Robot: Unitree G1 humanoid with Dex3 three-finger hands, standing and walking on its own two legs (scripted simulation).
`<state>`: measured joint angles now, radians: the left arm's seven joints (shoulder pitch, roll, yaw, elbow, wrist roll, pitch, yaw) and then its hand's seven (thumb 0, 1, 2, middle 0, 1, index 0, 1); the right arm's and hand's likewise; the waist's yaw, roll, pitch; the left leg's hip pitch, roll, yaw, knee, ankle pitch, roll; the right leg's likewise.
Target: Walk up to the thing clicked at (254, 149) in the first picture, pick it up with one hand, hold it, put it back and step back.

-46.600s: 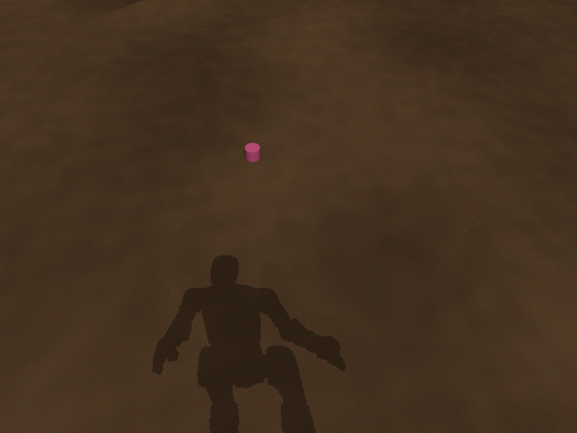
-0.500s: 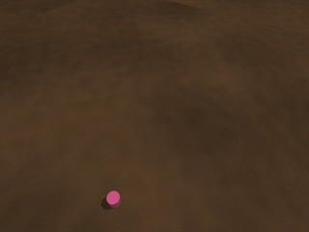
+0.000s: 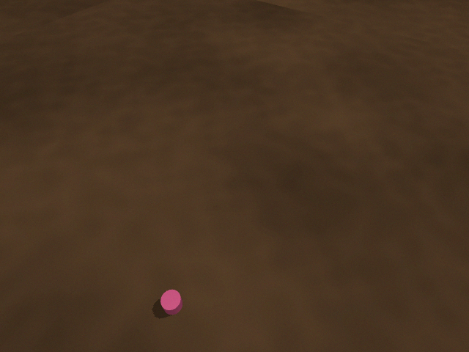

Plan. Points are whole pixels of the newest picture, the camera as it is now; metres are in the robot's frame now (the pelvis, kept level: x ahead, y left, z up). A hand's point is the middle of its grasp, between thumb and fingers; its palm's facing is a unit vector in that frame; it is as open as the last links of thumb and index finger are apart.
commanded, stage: stand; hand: left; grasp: from above
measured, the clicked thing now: (171, 302) +0.43 +0.23 -0.75
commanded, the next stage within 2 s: step back in 0.24 s
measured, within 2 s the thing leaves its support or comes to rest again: neither
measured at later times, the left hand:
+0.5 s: hand out of the picture +0.06 +0.26 -0.17, palm faces -0.04 -0.90 -0.42, open 7.3 cm
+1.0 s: hand out of the picture -0.03 +0.27 -0.17, palm faces +0.00 -0.93 -0.37, open 7.3 cm
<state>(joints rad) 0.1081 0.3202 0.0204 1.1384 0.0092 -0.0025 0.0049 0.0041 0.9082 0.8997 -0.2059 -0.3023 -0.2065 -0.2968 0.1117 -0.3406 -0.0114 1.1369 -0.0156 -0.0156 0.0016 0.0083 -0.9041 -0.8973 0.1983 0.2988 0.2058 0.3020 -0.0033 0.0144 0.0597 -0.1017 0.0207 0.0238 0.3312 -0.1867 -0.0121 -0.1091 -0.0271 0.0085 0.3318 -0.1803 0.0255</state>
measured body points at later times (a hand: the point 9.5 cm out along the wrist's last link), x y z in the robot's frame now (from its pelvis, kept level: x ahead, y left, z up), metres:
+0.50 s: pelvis -0.04 -0.02 -0.03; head +0.01 -0.03 +0.42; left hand +0.06 +0.31 -0.14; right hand +0.06 -0.34 -0.15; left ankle +0.00 +0.12 -0.75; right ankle +0.00 -0.13 -0.75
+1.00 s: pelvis -0.14 +0.01 -0.02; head -0.08 +0.03 +0.43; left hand -0.03 +0.32 -0.15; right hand -0.08 -0.31 -0.13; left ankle -0.14 +0.11 -0.75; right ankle -0.13 -0.14 -0.67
